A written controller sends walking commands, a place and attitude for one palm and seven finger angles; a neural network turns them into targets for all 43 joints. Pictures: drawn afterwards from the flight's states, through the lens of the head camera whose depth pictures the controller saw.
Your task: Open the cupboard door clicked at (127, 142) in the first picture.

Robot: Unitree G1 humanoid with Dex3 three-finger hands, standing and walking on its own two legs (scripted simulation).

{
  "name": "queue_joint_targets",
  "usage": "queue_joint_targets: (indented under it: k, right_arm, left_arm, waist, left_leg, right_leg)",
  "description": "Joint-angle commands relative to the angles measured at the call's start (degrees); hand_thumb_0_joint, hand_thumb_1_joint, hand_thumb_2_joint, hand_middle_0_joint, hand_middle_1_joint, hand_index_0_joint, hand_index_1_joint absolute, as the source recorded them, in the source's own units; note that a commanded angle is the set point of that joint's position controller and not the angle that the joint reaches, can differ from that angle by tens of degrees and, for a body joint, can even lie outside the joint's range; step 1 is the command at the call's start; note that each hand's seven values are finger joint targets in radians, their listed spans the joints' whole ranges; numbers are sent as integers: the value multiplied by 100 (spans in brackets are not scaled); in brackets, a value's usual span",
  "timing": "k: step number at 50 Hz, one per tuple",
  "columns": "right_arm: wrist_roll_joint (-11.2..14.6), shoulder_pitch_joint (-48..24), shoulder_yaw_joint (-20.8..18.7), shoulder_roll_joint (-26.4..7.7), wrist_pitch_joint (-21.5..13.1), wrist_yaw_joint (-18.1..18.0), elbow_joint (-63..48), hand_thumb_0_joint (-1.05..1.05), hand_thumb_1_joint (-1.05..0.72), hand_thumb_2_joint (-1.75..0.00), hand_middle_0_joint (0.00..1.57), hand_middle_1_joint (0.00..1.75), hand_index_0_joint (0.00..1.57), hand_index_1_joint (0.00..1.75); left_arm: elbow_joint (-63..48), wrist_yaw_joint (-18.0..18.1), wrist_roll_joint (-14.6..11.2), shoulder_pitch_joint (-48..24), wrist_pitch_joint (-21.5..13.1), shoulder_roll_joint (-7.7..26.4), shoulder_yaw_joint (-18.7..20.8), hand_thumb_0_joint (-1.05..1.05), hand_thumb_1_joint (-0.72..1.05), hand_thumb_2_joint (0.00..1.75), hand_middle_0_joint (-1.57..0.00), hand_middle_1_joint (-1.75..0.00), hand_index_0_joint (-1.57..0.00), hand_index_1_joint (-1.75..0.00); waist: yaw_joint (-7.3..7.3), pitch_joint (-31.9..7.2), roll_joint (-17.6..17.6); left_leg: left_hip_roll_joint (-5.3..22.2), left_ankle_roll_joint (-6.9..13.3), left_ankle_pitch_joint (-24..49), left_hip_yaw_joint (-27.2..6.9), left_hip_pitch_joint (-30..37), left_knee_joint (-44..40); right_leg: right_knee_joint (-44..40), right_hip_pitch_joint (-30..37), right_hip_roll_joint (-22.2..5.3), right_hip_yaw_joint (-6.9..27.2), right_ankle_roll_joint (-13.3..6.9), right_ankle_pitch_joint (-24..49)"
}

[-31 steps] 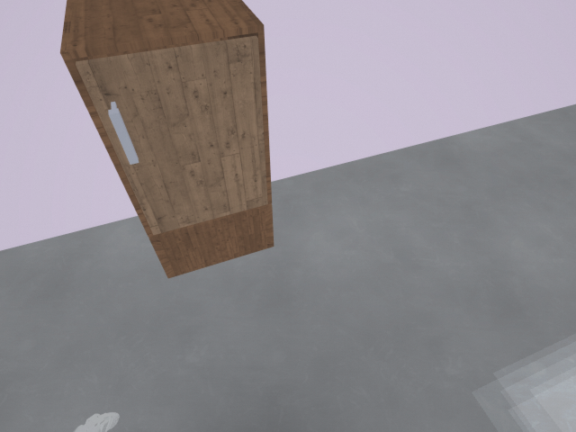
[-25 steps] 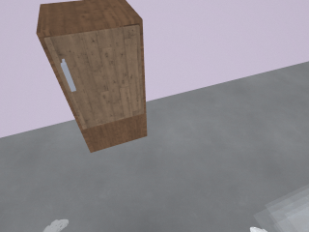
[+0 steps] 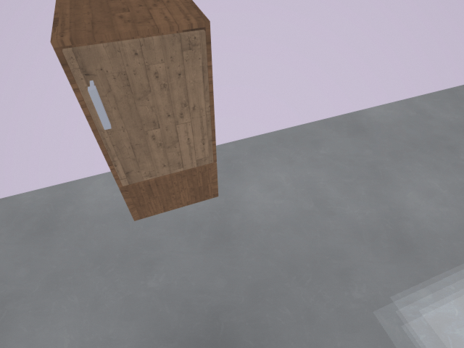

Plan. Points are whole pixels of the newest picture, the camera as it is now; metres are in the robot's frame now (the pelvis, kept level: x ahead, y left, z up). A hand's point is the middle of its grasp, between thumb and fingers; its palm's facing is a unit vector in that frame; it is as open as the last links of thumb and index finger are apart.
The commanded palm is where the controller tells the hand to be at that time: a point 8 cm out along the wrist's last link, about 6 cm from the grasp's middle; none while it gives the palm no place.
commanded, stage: stand and wait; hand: left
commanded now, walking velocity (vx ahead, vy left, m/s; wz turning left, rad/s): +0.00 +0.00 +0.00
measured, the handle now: (99, 105) +0.79 +0.48 -0.05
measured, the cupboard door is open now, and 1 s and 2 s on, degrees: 0 0 0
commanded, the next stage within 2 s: look at it before walking up in 0.22 s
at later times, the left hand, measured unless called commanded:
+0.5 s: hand out of the picture +0.07 +0.24 -0.16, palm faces -0.04 -0.95 -0.32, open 7.4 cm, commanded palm none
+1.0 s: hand out of the picture +0.07 +0.25 -0.16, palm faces -0.02 -0.94 -0.33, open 7.4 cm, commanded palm none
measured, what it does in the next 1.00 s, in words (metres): stands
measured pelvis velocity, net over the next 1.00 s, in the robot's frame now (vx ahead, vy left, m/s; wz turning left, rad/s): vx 0.00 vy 0.01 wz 0.01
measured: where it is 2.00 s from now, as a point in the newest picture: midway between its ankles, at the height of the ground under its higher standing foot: outside the picture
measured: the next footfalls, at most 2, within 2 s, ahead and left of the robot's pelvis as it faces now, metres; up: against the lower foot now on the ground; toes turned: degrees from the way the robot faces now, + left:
none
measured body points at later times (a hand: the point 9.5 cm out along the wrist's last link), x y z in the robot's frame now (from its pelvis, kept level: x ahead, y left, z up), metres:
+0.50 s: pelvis -0.01 +0.00 +0.00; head -0.01 +0.00 +0.45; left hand +0.07 +0.29 -0.13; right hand +0.06 -0.29 -0.13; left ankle -0.01 +0.13 -0.74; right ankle -0.01 -0.12 -0.74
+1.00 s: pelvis +0.00 +0.01 +0.00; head +0.00 +0.01 +0.45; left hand +0.07 +0.30 -0.13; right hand +0.08 -0.28 -0.13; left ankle -0.01 +0.13 -0.74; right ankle -0.01 -0.12 -0.74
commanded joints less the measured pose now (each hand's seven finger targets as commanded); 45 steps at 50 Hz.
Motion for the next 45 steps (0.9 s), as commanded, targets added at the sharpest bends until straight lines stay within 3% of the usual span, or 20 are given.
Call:
queue_joint_targets:
  k: [1,21,32,45]
  right_arm:
    - [26,-378,-197,-1097,-135,-89,-373,0,-90,-90,20,30,20,30]
    - [22,-272,-186,-1072,-147,-68,-190,0,-90,-90,20,30,20,30]
    - [35,-271,-185,-1085,-176,-78,-194,0,-90,-90,20,30,20,30]
    - [38,-300,-184,-1075,-166,-82,-193,0,-90,-90,20,30,20,30]
  left_arm:
    - [-387,63,-14,-335,-185,1213,271,0,90,90,-20,-30,-20,-30]
    - [-286,55,1,-332,-188,1169,249,0,90,90,-20,-30,-20,-30]
    - [-274,61,-1,-292,-199,1148,246,0,90,90,-20,-30,-20,-30]
    - [-231,72,3,-220,-200,1137,244,0,90,90,-20,-30,-20,-30]
  waist:
    - [-1,-355,-95]
    - [1,-208,-107]
    - [0,-461,-26]
    - [8,-383,-74]
  left_leg:
    - [594,212,772,-470,7,-382]
    - [612,197,591,-539,-57,-538]
    - [663,214,1025,-538,108,-523]
    - [656,214,1161,-550,170,-550]
  right_leg:
    - [-561,-23,-656,601,-180,796]
    - [-737,-171,-624,643,-151,388]
    - [-627,45,-632,574,-140,935]
    - [-680,76,-653,526,-116,1061]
